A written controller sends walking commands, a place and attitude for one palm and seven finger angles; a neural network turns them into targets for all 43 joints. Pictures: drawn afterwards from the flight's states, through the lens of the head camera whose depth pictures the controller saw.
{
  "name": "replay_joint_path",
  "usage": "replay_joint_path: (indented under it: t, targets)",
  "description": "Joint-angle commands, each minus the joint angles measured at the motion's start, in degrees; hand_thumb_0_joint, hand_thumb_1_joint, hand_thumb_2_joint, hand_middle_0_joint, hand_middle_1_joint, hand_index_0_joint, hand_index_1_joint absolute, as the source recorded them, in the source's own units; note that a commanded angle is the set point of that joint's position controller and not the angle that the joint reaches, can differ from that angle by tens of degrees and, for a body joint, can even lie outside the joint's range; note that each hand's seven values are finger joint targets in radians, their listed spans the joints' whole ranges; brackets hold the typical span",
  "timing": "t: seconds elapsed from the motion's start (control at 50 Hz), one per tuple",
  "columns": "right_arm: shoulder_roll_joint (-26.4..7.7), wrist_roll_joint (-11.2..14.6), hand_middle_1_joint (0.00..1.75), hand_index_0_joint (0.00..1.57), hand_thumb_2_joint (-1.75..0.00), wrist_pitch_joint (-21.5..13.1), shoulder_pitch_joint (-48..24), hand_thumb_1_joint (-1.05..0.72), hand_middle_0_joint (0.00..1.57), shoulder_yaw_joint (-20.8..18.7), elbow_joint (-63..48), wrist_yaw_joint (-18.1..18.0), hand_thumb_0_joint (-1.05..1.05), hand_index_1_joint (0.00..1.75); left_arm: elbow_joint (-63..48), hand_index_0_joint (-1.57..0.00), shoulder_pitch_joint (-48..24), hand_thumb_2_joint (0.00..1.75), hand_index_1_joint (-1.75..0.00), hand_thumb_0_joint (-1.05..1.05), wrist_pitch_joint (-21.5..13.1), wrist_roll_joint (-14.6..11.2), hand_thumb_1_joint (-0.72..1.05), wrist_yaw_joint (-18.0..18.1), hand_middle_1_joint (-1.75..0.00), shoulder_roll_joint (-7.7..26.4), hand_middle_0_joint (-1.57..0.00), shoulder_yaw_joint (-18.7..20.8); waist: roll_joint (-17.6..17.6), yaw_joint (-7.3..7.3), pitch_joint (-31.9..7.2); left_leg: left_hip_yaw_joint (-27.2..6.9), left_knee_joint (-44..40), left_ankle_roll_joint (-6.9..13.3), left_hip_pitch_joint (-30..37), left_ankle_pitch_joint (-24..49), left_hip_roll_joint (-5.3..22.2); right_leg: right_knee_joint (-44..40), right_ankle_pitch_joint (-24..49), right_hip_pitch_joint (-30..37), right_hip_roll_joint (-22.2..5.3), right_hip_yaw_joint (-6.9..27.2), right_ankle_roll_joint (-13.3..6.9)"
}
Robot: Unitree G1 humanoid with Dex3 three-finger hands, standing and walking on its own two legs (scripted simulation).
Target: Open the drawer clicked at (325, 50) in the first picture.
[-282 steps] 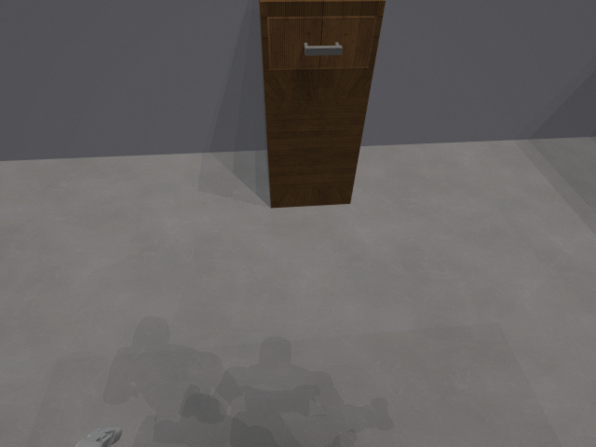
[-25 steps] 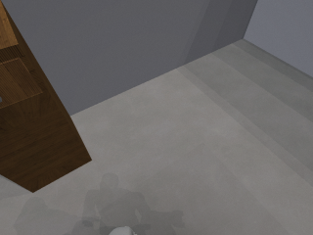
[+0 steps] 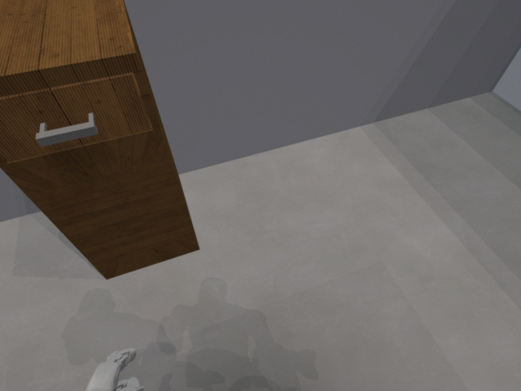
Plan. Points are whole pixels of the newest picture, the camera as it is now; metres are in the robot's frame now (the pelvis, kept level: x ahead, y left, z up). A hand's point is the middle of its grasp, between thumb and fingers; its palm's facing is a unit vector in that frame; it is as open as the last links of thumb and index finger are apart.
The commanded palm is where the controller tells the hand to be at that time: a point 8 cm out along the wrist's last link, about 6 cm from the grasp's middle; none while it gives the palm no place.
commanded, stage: turn to face it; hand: left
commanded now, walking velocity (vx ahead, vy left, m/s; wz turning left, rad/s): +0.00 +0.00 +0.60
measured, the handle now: (67, 127) +0.65 +0.46 +0.00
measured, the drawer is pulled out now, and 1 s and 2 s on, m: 0.00 0.00 0.00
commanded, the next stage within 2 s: take the last steps up to it in 0.52 s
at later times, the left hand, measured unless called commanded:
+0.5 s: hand out of the picture -0.07 +0.23 -0.19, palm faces +0.33 -0.91 -0.25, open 7.4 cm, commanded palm none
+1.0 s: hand out of the picture -0.01 +0.21 -0.16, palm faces +0.36 -0.91 -0.22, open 7.4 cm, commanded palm none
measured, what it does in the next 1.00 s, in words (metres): steps on the spot, turning left: right foot, then left foot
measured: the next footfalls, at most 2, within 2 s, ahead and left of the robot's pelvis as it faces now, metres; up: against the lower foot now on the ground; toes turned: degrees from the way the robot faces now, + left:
right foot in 0.04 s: +0.05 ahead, -0.13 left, +0.00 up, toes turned +0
left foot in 0.46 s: -0.02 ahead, +0.14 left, +0.00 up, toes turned +21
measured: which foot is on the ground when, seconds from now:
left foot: down 0.00-0.04, up 0.06-0.44, down 0.46-0.98, up 1.00-1.00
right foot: up 0.00-0.02, down 0.04-0.46, up 0.48-0.94, down 0.96-1.00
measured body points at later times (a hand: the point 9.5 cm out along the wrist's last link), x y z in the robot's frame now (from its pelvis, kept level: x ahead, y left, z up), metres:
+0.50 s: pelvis -0.03 +0.02 -0.01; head +0.00 +0.06 +0.44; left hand -0.08 +0.28 -0.17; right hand +0.15 -0.20 -0.14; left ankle -0.06 +0.12 -0.74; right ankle +0.00 -0.13 -0.72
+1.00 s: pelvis +0.00 +0.01 +0.00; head -0.01 -0.01 +0.45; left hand -0.03 +0.25 -0.14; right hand +0.05 -0.22 -0.17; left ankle -0.06 +0.12 -0.73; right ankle +0.03 -0.08 -0.74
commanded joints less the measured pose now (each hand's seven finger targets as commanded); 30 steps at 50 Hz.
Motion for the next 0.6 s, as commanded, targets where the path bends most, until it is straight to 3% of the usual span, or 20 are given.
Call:
replay_joint_path:
  t: [0.0,0.02,0.04,0.06,0.08,0.12,0.16,0.22,0.28,0.34,0.38,0.4,0.42,0.44,0.46,0.48,0.5,0.52,0.54,0.58]
  targets:
    - [-8.6,1.0,0.30,0.20,-0.90,-1.2,-1.6,-0.90,0.20,-3.1,-5.7,-0.5,0.00,0.30,-2.7,-0.20,8.9,0.90,-0.30,0.00,-2.8,0.1,0.90,0.8,-0.30,8.9,-0.20,2.0,-1.7,4.84,-9.4,-11.5,3.5,1.9,-8.7,6.0,7.5,-23.4,10.4,21.0,-6.6,5.3,-2.2]
    - [-4.8,1.2,0.30,0.20,-0.90,-1.2,-1.0,-0.90,0.20,-2.5,-7.1,-0.4,0.00,0.30,-3.1,-0.20,9.1,0.90,-0.30,0.00,-3.1,1.0,0.90,1.2,-0.30,14.6,-0.20,3.0,-19.6,5.11,-8.6,1.4,17.5,-3.3,-19.1,-16.9,-1.3,-27.1,13.3,24.4,-23.0,21.3,-8.6]
    - [-8.0,0.6,0.30,0.20,-0.90,-0.8,-1.9,-0.90,0.20,-3.3,-7.3,-0.5,0.00,0.30,-4.0,-0.20,8.3,0.90,-0.30,0.00,-2.6,0.6,0.90,1.3,-0.30,14.6,-0.20,2.7,-14.5,5.01,-8.1,1.2,29.2,-3.3,-16.8,-21.5,1.0,-26.8,17.0,15.7,-28.2,21.4,-13.3]
    - [-8.4,0.3,0.30,0.20,-0.90,0.0,-1.2,-0.90,0.20,-3.6,-6.2,-0.1,0.00,0.30,-4.6,-0.20,4.7,0.90,-0.30,0.00,-2.7,0.6,0.90,1.4,-0.30,11.8,-0.20,2.3,-9.9,3.10,-5.7,0.0,35.9,-2.9,-15.3,-17.1,2.7,-27.7,9.8,9.7,-24.2,15.8,-13.4]
    - [-7.5,0.1,0.30,0.20,-0.90,0.6,-0.8,-0.90,0.20,-3.5,-4.9,0.3,0.00,0.30,-5.1,-0.20,1.3,0.90,-0.30,0.00,-2.6,0.5,0.90,1.2,-0.30,10.4,-0.20,1.9,-11.0,1.67,-3.0,1.1,38.9,-3.3,-15.4,-14.3,3.6,-28.2,6.4,6.6,-20.8,12.9,-11.8]
    - [-6.8,-0.1,0.30,0.20,-0.90,0.8,0.9,-0.90,0.20,-3.2,-3.5,0.9,0.00,0.30,-5.2,-0.20,-0.6,0.90,-0.30,0.00,-2.9,0.5,0.90,0.8,-0.30,7.7,-0.20,0.7,-10.9,0.36,0.2,3.9,41.7,-4.3,-15.8,-8.6,4.8,-26.1,11.6,5.5,-16.0,3.9,-9.7]
    - [-5.9,0.2,0.30,0.20,-0.90,0.9,1.2,-0.90,0.20,-2.9,-3.0,1.1,0.00,0.30,-4.5,-0.20,1.5,0.90,-0.30,0.00,-3.1,0.6,0.90,0.8,-0.30,7.3,-0.20,0.6,-11.7,0.72,-0.4,5.2,39.9,-5.0,-15.7,-7.0,5.0,-24.8,16.8,8.2,-14.9,0.0,-9.1]
    - [-5.7,0.3,0.30,0.20,-0.90,0.9,-2.2,-0.90,0.20,-2.4,-3.5,1.0,0.00,0.30,-2.6,-0.20,6.8,0.90,-0.30,0.00,-3.1,0.8,0.90,0.8,-0.30,8.1,-0.20,0.8,-12.2,3.21,-1.4,6.9,33.3,-5.7,-14.6,-9.0,5.6,-23.8,21.1,11.9,-16.1,-0.8,-10.4]
    - [-4.6,0.6,0.30,0.20,-0.90,0.6,-5.2,-0.90,0.20,-1.6,-4.2,0.9,0.00,0.30,-1.2,-0.20,8.9,0.90,-0.30,0.00,-2.9,1.3,0.90,0.7,-0.30,9.9,-0.20,1.4,-12.2,4.53,-2.2,9.3,23.7,-5.6,-11.2,-12.1,5.8,-21.8,26.8,13.4,-17.7,-2.5,-11.4]
    - [-3.8,1.1,0.30,0.20,-0.90,-0.2,-6.0,-0.90,0.20,-1.0,-4.3,0.7,0.00,0.30,0.2,-0.20,10.5,0.90,-0.30,0.00,-2.6,1.6,0.90,0.7,-0.30,11.0,-0.20,1.9,-14.7,5.63,-3.8,11.5,14.3,-4.5,-5.3,-14.0,4.9,-18.5,32.5,13.5,-18.9,-2.4,-11.8]
    - [-4.1,1.0,0.30,0.20,-0.90,-0.9,-1.9,-0.90,0.20,-0.8,-3.1,0.3,0.00,0.30,0.9,-0.20,9.4,0.90,-0.30,0.00,-2.4,1.4,0.90,0.5,-0.30,11.5,-0.20,2.1,-13.5,3.38,-5.8,12.7,4.3,-3.9,1.2,-7.4,4.2,-14.0,32.3,12.2,-17.8,-4.9,-9.4]
    - [-5.4,0.9,0.30,0.20,-0.90,-1.4,0.8,-0.90,0.20,-1.1,-2.3,0.3,0.00,0.30,1.0,-0.20,9.0,0.90,-0.30,0.00,-2.1,0.8,0.90,0.5,-0.30,10.7,-0.20,2.1,-9.8,1.75,-7.5,11.9,-4.8,-3.3,7.8,0.6,4.6,-9.0,29.6,9.5,-16.0,-7.0,-6.7]
    - [-10.1,0.6,0.30,0.20,-0.90,-2.2,3.3,-0.90,0.20,-2.0,-1.7,0.2,0.00,0.30,0.3,-0.20,10.0,0.90,-0.30,0.00,-1.8,0.2,0.90,0.3,-0.30,8.2,-0.20,1.5,2.2,0.47,-10.7,3.1,-9.1,-0.8,17.3,12.0,12.2,0.7,18.1,1.7,-11.7,-10.0,-3.2]
    - [-15.4,0.6,0.30,0.20,-0.90,-2.3,6.0,-0.90,0.20,-3.2,-1.8,-0.2,0.00,0.30,-1.5,-0.20,8.4,0.90,-0.30,0.00,-1.5,0.1,0.90,0.0,-0.30,3.9,-0.20,0.2,17.8,-0.84,-10.2,-13.0,-10.1,5.1,20.9,32.8,25.5,11.4,-12.4,-11.5,-5.1,-9.2,0.4]
    - [-16.0,0.5,0.30,0.20,-0.90,-1.8,7.3,-0.90,0.20,-3.1,-0.9,-0.8,0.00,0.30,-1.6,-0.20,6.2,0.90,-0.30,0.00,-0.9,0.4,0.90,0.4,-0.30,4.7,-0.20,0.0,13.4,-1.87,-10.3,-12.1,-8.9,10.0,16.6,36.8,28.0,17.2,-14.8,-9.6,-5.3,-3.4,-0.7]
    - [-13.9,0.2,0.30,0.20,-0.90,-2.0,4.9,-0.90,0.20,-2.5,-0.8,-1.3,0.00,0.30,-0.7,-0.20,5.6,0.90,-0.30,0.00,-0.6,0.6,0.90,0.3,-0.30,4.5,-0.20,0.1,9.6,-0.60,-7.8,-8.5,-9.9,10.3,14.1,33.0,25.7,19.9,-11.5,-10.0,-6.0,-2.5,-0.9]
    - [-12.3,0.1,0.30,0.20,-0.90,-2.1,2.4,-0.90,0.20,-2.1,-1.1,-1.8,0.00,0.30,0.6,-0.20,5.1,0.90,-0.30,0.00,-0.5,0.6,0.90,0.3,-0.30,4.2,-0.20,0.3,13.4,-0.02,-5.8,-7.1,-9.9,9.2,12.1,31.8,22.5,21.4,-8.2,-10.7,-5.7,-1.4,-0.8]
    - [-10.5,0.2,0.30,0.20,-0.90,-2.1,-0.2,-0.90,0.20,-1.4,-1.6,-2.0,0.00,0.30,1.6,-0.20,5.4,0.90,-0.30,0.00,-0.5,0.5,0.90,0.0,-0.30,5.0,-0.20,0.4,12.4,0.94,-4.5,-5.2,-9.8,8.6,10.4,31.2,20.4,22.4,-4.9,-10.4,-5.4,-0.8,-0.7]
    - [-9.7,0.4,0.30,0.20,-0.90,-2.3,-1.6,-0.90,0.20,-0.9,-1.9,-2.1,0.00,0.30,2.6,-0.20,6.6,0.90,-0.30,0.00,-0.6,0.5,0.90,-0.3,-0.30,5.2,-0.20,0.5,11.5,1.73,-4.1,-2.8,-10.0,7.9,9.8,31.0,19.0,22.7,-2.8,-9.6,-5.2,-1.1,-0.7]
    - [-8.9,0.6,0.30,0.20,-0.90,-2.7,-1.3,-0.90,0.20,-0.6,-1.7,-2.3,0.00,0.30,3.7,-0.20,8.2,0.90,-0.30,0.00,-0.7,0.4,0.90,-0.4,-0.30,4.7,-0.20,0.4,8.0,2.25,-5.2,-1.5,-9.8,7.7,12.1,33.4,17.5,21.8,-0.8,-9.1,-4.1,-1.7,-0.2]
